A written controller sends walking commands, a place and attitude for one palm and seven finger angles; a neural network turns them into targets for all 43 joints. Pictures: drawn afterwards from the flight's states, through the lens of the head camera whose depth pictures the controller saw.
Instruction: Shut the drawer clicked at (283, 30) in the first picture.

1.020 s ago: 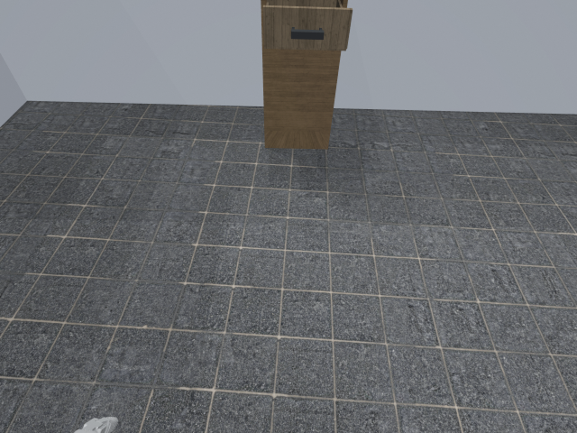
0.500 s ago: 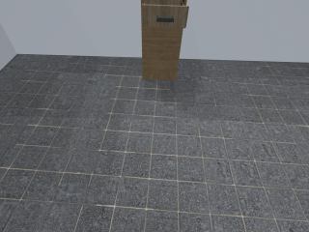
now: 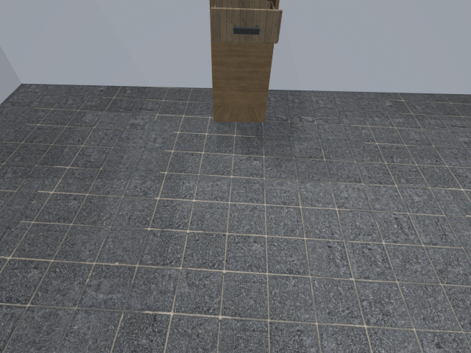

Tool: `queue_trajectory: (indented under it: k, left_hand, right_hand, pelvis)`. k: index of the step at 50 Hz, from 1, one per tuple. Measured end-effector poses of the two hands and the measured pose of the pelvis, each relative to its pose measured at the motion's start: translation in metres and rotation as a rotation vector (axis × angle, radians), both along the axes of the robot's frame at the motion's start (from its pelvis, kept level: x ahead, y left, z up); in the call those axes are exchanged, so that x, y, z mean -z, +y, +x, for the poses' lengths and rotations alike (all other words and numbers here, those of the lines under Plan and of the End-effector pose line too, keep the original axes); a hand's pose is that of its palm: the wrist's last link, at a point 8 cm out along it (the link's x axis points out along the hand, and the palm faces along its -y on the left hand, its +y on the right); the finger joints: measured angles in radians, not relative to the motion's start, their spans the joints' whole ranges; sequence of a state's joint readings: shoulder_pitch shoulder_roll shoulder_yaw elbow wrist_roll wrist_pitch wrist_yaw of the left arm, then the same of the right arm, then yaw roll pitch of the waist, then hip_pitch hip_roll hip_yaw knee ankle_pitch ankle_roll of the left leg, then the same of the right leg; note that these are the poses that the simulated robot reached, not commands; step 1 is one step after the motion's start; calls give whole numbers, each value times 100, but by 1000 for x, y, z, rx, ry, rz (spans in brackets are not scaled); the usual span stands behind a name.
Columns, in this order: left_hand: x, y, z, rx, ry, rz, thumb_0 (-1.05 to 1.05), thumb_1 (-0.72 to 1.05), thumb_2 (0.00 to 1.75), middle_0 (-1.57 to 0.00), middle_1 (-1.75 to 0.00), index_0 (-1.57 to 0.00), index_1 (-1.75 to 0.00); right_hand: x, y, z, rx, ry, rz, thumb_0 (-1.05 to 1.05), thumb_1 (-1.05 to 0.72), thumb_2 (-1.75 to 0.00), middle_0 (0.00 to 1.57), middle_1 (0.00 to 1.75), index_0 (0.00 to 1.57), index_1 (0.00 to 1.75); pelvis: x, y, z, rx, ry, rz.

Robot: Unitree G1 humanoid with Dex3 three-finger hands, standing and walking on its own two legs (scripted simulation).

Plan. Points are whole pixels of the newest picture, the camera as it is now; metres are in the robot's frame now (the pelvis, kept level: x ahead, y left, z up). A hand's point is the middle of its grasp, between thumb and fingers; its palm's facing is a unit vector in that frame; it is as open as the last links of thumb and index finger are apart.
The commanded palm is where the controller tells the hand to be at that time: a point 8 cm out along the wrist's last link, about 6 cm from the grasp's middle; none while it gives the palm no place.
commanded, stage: look at it before walking up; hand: left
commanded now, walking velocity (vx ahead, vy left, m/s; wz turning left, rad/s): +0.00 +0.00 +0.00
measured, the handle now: (246, 28) +1.46 +0.03 -0.01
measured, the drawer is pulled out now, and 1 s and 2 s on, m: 0.29 0.29 0.29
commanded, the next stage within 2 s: walk to a spot facing it in 0.42 s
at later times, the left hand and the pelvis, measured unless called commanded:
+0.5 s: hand out of the picture +0.08 +0.24 -0.16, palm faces -0.02 -0.95 -0.33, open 7.4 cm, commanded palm none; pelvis +0.01 +0.00 +0.00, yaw +0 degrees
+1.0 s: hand out of the picture +0.06 +0.13 -0.17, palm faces -0.02 -0.98 -0.19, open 7.4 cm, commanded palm none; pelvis +0.11 -0.05 -0.01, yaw -8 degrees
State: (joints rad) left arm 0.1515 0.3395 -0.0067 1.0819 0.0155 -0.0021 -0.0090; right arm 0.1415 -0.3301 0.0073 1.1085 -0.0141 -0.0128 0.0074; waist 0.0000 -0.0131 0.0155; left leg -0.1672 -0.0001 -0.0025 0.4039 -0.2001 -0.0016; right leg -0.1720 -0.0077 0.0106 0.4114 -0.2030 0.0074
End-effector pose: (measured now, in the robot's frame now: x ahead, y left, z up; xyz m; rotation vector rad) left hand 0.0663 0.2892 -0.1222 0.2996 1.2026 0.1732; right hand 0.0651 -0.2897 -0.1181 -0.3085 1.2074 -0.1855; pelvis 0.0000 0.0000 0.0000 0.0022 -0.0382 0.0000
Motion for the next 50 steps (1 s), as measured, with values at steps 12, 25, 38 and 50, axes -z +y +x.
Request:
queue_trajectory:
  k: [12,25,38,50]
  left_hand:
    - [0,0,-1,-7,22,3,1,90,89,-20,-30,-21,-30]
    - [-2,0,5,-11,23,9,1,90,89,-20,-30,-21,-30]
    - [21,-37,-4,-9,126,-66,0,90,89,-20,-30,-20,-30]
    - [18,-111,-12,-74,262,-126,0,90,89,-20,-30,-21,-30]
  right_hand:
    - [0,-1,6,-5,9,1,1,-90,-90,20,30,20,30]
    - [-1,-2,20,-11,-6,2,1,-90,-90,20,30,20,30]
    - [25,19,1,74,42,90,1,-90,-90,20,30,20,30]
    - [35,12,17,168,176,169,1,-91,-90,20,30,20,30]
  pelvis:
    - [-1,-1,4,0,6,1]
    - [-1,-3,11,1,6,1]
    - [9,-12,43,69,19,18]
    - [6,-45,112,131,24,30]
